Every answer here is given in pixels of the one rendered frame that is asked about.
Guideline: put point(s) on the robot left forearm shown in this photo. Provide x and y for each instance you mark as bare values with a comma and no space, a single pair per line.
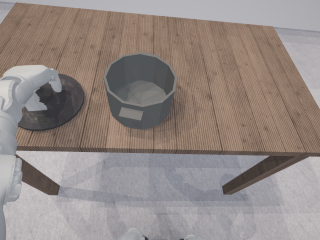
15,91

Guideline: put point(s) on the table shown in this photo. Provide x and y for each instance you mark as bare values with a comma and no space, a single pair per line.
237,92

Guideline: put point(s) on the knob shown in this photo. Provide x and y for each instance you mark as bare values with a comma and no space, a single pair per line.
45,94

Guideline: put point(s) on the robot left shin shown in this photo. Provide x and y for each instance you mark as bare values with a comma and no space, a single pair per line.
133,230

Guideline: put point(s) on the robot left upper arm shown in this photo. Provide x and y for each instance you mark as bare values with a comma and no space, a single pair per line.
10,185

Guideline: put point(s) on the lid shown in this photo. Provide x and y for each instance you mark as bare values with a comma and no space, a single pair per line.
64,106

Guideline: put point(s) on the pot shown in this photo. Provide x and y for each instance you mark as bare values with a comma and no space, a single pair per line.
140,88

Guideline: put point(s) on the left robot hand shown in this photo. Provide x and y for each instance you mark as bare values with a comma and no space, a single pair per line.
37,75

